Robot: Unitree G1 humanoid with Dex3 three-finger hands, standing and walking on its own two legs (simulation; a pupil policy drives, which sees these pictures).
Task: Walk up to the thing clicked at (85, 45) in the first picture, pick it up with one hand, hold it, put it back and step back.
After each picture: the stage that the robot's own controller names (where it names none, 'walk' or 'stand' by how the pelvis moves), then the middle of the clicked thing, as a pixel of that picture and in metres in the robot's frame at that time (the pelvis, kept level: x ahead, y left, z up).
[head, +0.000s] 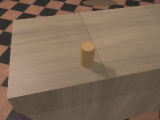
stand; (87, 54) +0.55 -0.01 -0.05
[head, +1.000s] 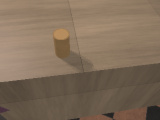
sink last; (61, 43) +0.53 +0.10 -0.01
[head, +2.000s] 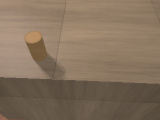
rise first; (36, 46) +0.50 +0.22 -0.01
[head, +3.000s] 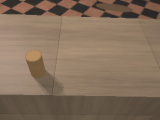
stand; (35, 64) +0.48 +0.21 -0.05
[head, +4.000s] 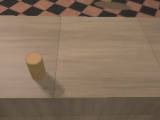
stand; (36, 66) +0.47 +0.21 -0.05
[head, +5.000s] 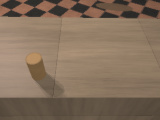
stand; (36, 66) +0.47 +0.21 -0.05
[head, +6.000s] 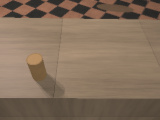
stand; (37, 67) +0.47 +0.21 -0.05
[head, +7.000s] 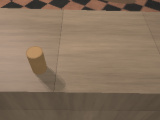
rise first; (37, 60) +0.48 +0.21 -0.05
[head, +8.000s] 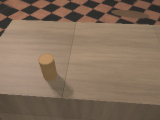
go down; (48, 67) +0.48 +0.20 -0.05
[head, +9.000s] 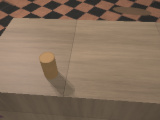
go down; (49, 66) +0.48 +0.20 -0.05
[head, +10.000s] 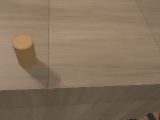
go down; (25, 51) +0.46 +0.18 +0.00
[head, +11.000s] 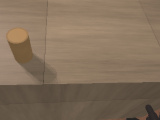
close in; (20, 46) +0.48 +0.19 +0.02
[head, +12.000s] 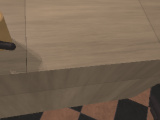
close in; out of the picture +0.50 +0.20 +0.05
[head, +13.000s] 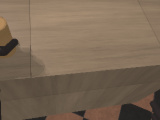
lift; (0, 38) +0.48 +0.21 +0.05
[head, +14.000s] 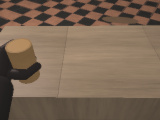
lift; (24, 61) +0.33 +0.18 +0.18
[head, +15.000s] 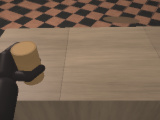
hold; (29, 63) +0.33 +0.17 +0.17
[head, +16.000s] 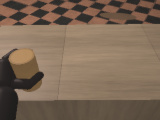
hold; (27, 70) +0.32 +0.18 +0.14
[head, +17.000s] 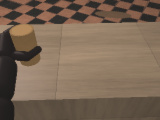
crouch; (26, 45) +0.41 +0.18 +0.17
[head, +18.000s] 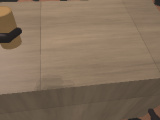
lower; (5, 28) +0.49 +0.20 +0.13
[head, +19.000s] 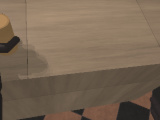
lower; (2, 35) +0.49 +0.19 +0.04
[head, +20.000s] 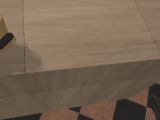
lower; out of the picture +0.50 +0.20 +0.05
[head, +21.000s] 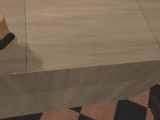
lower; out of the picture +0.50 +0.20 +0.05
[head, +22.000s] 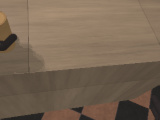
lower; out of the picture +0.50 +0.20 +0.05
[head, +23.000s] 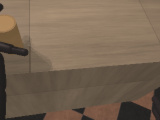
withdraw; (8, 36) +0.49 +0.18 +0.05
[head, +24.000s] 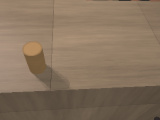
sink last; (35, 58) +0.46 +0.17 +0.01
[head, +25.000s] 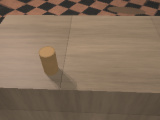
stand; (49, 61) +0.49 +0.18 +0.00
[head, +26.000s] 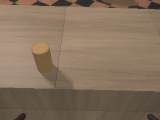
stand; (42, 57) +0.47 +0.18 +0.02
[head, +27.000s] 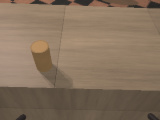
stand; (42, 56) +0.47 +0.17 +0.02
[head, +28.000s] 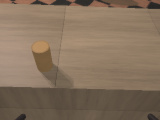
stand; (42, 56) +0.47 +0.17 +0.02
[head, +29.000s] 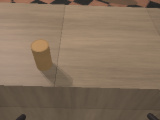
stand; (42, 55) +0.47 +0.17 +0.02
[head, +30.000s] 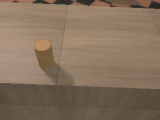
stand; (44, 54) +0.48 +0.17 +0.01
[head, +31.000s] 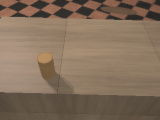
walk; (46, 66) +0.48 +0.17 -0.05
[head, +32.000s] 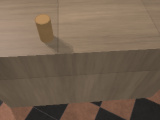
walk; (44, 29) +0.62 +0.19 -0.03
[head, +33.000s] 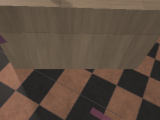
walk; out of the picture +0.95 +0.18 -0.02
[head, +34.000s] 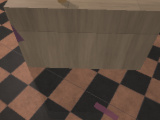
stand; out of the picture +1.12 +0.19 -0.03
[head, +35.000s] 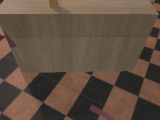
stand; out of the picture +1.11 +0.21 -0.05
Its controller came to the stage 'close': yes
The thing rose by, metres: 0.22
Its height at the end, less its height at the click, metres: +0.00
